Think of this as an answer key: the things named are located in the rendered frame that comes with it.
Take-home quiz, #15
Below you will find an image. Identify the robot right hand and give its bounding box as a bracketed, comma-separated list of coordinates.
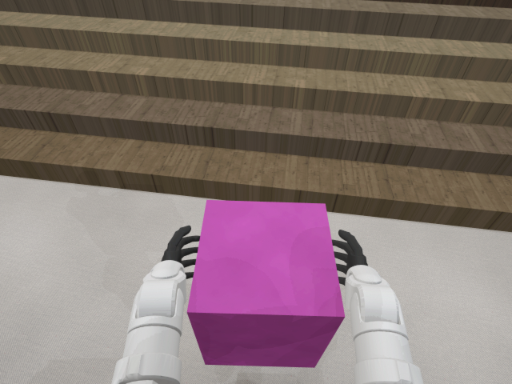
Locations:
[332, 230, 368, 285]

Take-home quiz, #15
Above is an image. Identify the robot left hand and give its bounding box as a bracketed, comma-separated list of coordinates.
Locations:
[161, 226, 200, 279]

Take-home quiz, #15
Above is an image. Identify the right robot forearm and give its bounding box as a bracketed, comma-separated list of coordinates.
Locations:
[345, 265, 424, 384]

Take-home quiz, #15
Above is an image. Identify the carton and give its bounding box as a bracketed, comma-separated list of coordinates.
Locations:
[187, 200, 345, 368]

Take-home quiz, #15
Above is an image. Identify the left robot forearm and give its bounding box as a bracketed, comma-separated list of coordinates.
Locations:
[111, 260, 186, 384]

